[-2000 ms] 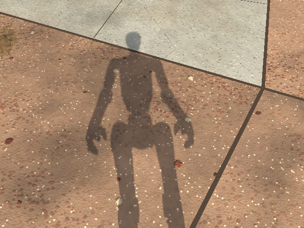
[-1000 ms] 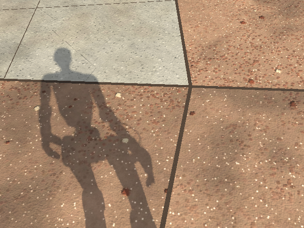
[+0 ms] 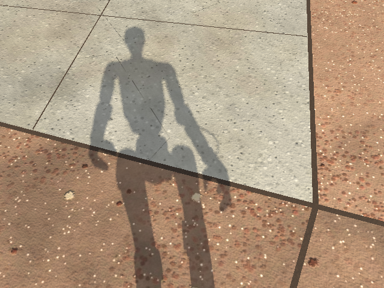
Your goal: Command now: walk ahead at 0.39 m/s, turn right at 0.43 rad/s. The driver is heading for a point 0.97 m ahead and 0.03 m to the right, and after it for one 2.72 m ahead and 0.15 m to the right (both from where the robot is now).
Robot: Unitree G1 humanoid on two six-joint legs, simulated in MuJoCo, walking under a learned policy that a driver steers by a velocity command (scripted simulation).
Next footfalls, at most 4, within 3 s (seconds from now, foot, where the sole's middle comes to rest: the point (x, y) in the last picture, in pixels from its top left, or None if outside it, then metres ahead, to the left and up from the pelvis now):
0.46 left None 0.30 0.08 -0.76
0.78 right None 0.17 -0.10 -0.76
1.50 left None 0.37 0.11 -0.76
2.02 right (204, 215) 0.72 -0.02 -0.76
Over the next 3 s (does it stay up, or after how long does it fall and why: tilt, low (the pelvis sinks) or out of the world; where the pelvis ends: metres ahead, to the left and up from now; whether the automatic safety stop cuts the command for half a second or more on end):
stays up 0.90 0.03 0.01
